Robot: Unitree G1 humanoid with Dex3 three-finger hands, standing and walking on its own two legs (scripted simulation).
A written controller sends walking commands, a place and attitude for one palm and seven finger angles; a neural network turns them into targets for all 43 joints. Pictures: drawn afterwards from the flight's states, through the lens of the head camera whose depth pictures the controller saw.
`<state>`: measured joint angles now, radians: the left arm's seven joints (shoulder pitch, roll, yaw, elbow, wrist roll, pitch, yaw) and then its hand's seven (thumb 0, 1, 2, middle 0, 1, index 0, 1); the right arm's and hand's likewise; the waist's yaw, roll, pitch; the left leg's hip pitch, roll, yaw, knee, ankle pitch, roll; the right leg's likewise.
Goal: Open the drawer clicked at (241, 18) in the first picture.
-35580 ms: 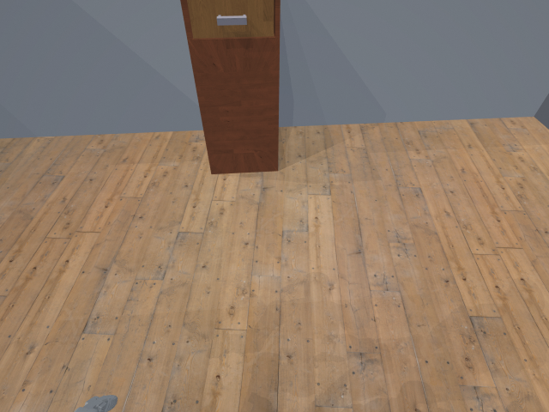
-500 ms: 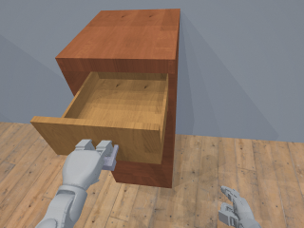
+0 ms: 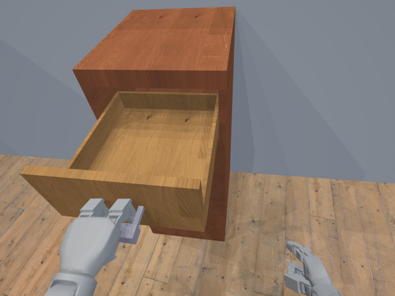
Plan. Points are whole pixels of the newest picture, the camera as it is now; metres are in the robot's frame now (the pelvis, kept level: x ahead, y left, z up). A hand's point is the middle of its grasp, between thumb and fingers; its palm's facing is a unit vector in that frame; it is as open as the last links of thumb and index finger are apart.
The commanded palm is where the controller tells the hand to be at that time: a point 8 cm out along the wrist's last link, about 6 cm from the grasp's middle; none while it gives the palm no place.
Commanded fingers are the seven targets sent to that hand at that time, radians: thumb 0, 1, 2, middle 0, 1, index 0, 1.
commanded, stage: pull the drawer open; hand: left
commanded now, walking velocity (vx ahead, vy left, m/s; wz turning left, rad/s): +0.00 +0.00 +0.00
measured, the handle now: (111, 219) +0.24 +0.19 +0.07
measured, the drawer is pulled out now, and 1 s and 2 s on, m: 0.28 0.30 0.29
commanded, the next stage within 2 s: open the thumb to release the handle in 0.46 s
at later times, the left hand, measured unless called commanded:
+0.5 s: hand (105, 257) +0.18 +0.19 +0.05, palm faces +0.03 -0.14 -0.99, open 5.9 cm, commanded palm +0.13 +0.21 +0.11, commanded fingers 0.00 0.90 0.90 -0.40 -1.35 -0.40 -1.35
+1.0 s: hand (104, 256) +0.18 +0.19 +0.05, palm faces +0.05 -0.14 -0.99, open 11.0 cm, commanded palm +0.15 +0.20 +0.11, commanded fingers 0.00 -0.50 0.30 -0.30 -1.20 -0.30 -1.20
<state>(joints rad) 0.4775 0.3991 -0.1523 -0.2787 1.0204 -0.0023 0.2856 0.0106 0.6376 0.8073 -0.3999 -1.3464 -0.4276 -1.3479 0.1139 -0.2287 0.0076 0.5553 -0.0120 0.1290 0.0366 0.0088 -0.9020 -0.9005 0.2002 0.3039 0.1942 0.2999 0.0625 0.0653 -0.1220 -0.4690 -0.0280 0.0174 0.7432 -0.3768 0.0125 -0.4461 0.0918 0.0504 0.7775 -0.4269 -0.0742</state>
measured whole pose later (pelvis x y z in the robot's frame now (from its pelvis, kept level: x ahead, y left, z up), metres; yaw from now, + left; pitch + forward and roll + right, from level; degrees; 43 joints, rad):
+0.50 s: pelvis +0.00 +0.00 +0.00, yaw -1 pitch +7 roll +1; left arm 0.64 0.43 -0.10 -0.38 0.99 -0.03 0.34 0.01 0.65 0.77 -0.36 -1.35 -0.42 -1.35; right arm 0.13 -0.25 0.02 0.52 -0.01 0.13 0.05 0.01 -0.90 -0.90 0.20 0.30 0.19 0.30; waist 0.05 0.05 -0.14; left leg -0.51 -0.01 0.03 0.78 -0.40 0.01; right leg -0.49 0.11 0.06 0.81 -0.44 -0.08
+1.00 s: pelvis -0.01 -0.01 +0.00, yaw +1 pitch +5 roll +1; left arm 0.51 0.41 -0.14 -0.30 1.00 0.01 0.28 0.00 -0.07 0.49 -0.37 -1.25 -0.35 -1.25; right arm 0.10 -0.23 0.03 0.54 -0.01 0.13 0.02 0.01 -0.90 -0.90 0.20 0.30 0.20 0.30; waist 0.07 0.06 -0.12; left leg -0.47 -0.02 0.00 0.76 -0.37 0.00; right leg -0.45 0.10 0.03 0.79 -0.42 -0.08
